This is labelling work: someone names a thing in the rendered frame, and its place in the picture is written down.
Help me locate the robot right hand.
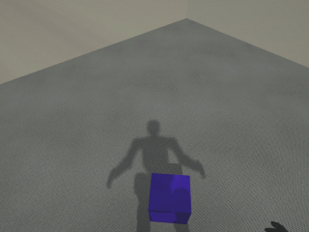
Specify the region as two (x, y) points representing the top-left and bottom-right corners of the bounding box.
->
(265, 221), (288, 232)

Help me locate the carton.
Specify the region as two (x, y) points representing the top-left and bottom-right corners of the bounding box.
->
(148, 173), (192, 224)

